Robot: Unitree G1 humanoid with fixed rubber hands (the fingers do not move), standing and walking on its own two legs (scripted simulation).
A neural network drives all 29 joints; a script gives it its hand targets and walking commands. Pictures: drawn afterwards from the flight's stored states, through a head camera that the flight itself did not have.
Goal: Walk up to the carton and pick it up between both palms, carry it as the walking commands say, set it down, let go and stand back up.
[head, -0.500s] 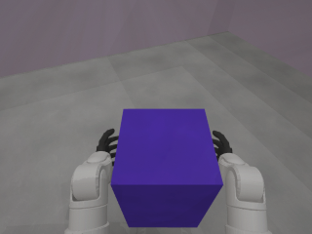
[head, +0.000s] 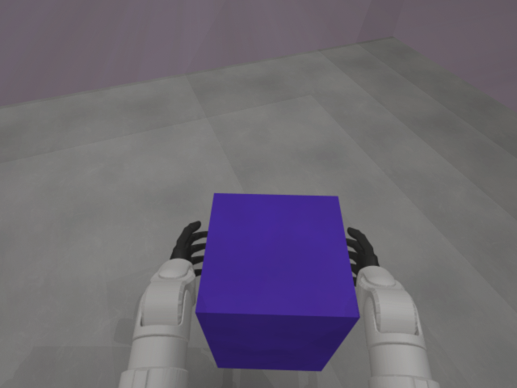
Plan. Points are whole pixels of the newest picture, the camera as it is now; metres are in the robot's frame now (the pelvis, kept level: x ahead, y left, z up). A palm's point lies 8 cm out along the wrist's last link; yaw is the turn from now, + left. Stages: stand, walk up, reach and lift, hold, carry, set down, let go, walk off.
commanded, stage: hold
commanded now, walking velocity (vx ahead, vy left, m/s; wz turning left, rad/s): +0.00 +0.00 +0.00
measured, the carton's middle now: (272, 290) +0.28 +0.00 -0.05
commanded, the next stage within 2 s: set down in 0.14 s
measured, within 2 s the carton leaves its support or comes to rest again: neither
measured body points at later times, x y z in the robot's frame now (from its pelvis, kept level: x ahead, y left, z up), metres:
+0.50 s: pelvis +0.00 +0.01 -0.01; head +0.00 +0.01 +0.44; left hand +0.32 +0.15 +0.00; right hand +0.32 -0.14 -0.01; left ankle +0.04 +0.12 -0.74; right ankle +0.03 -0.11 -0.74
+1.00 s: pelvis -0.01 +0.00 -0.04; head +0.11 -0.01 +0.39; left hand +0.34 +0.15 -0.09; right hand +0.34 -0.14 -0.10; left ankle +0.04 +0.12 -0.74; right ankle +0.03 -0.11 -0.74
